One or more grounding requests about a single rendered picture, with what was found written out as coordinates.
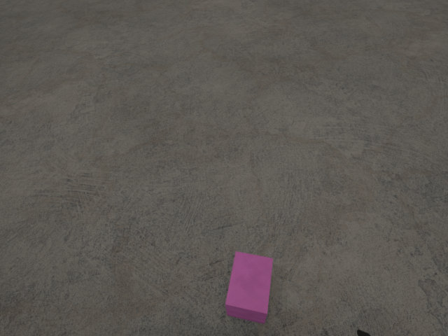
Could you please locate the carton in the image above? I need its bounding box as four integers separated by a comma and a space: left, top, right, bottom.
225, 251, 273, 324

